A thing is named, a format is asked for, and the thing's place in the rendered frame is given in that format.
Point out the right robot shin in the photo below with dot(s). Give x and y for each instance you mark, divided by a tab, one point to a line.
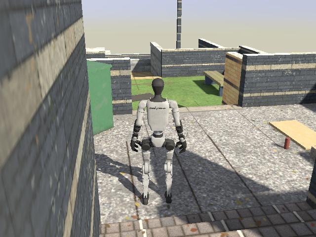
168	180

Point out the right robot forearm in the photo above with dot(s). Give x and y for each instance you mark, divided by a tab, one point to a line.
180	132

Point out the robot left hand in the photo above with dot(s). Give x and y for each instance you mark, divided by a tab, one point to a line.
133	145

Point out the right robot upper arm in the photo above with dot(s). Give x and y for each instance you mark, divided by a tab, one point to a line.
175	112

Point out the robot right hand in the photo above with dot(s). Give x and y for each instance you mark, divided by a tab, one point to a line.
183	147

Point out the left robot forearm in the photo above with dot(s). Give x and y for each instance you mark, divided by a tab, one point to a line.
135	132

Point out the left robot upper arm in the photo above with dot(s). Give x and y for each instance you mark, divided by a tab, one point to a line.
140	112

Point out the humanoid robot torso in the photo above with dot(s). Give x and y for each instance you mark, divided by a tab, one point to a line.
157	115

